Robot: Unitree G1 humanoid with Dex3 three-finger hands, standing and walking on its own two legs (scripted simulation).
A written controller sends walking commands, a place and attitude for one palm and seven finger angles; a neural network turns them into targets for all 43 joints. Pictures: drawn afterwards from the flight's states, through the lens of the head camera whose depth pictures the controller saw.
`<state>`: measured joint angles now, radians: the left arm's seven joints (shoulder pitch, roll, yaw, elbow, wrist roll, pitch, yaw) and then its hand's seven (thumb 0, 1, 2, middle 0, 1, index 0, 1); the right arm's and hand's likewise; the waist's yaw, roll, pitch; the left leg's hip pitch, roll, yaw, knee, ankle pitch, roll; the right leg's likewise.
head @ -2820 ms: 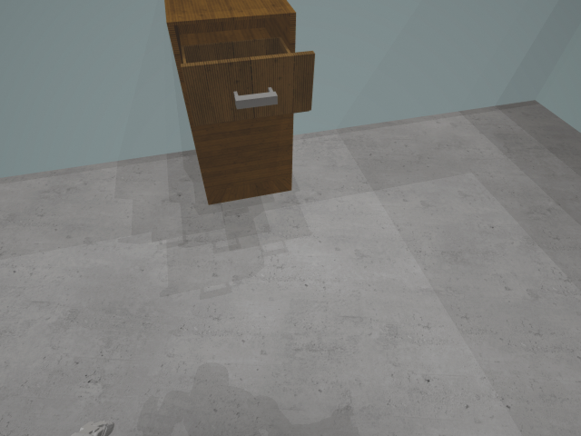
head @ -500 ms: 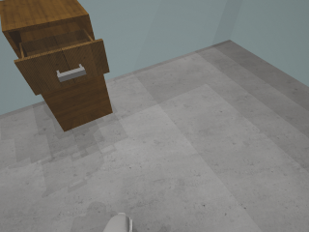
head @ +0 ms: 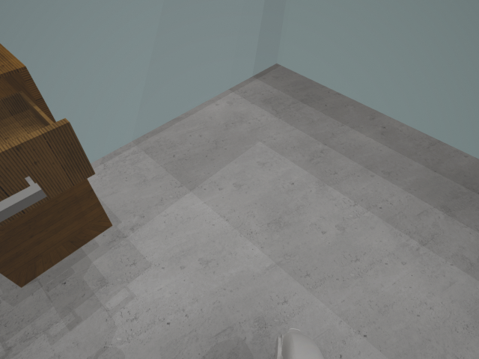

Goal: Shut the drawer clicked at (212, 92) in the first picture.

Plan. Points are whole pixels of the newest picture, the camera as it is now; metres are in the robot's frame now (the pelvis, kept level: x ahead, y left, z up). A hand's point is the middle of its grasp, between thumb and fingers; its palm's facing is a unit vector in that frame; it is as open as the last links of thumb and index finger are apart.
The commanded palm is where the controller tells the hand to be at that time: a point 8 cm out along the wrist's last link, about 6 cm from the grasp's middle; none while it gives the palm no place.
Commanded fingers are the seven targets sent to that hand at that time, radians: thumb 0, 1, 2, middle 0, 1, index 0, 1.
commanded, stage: walk to a spot facing it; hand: left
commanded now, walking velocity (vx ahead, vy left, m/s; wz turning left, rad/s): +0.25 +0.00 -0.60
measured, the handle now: (9, 198) +0.41 +0.52 -0.05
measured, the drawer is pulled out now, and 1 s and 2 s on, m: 0.29 0.29 0.29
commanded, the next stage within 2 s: turn to face it in 0.14 s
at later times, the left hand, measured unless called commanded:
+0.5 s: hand (205, 281) +0.30 +0.09 -0.16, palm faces -0.13 -0.97 -0.20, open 7.3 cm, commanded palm none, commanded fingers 0.00 0.90 0.90 -0.20 -0.30 -0.20 -0.30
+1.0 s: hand (157, 314) +0.23 +0.18 -0.17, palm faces +0.23 -0.94 -0.26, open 7.4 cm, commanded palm none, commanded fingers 0.00 0.90 0.90 -0.20 -0.30 -0.20 -0.30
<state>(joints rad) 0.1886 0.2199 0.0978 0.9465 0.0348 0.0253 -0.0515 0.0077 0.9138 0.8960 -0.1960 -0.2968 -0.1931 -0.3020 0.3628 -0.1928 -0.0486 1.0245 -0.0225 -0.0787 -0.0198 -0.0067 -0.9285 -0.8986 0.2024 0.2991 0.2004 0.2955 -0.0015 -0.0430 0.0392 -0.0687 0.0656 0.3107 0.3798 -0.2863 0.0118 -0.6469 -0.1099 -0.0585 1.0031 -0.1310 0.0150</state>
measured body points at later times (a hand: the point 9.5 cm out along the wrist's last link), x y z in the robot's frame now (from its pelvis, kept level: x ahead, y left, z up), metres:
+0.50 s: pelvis +0.16 -0.07 -0.01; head +0.17 -0.08 +0.44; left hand +0.31 +0.14 -0.14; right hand +0.16 -0.29 -0.17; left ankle +0.21 +0.08 -0.69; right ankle +0.19 -0.13 -0.74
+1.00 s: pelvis +0.21 -0.05 +0.00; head +0.24 -0.03 +0.45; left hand +0.22 +0.23 -0.15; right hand +0.31 -0.29 -0.14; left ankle +0.19 +0.05 -0.74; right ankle +0.24 -0.22 -0.68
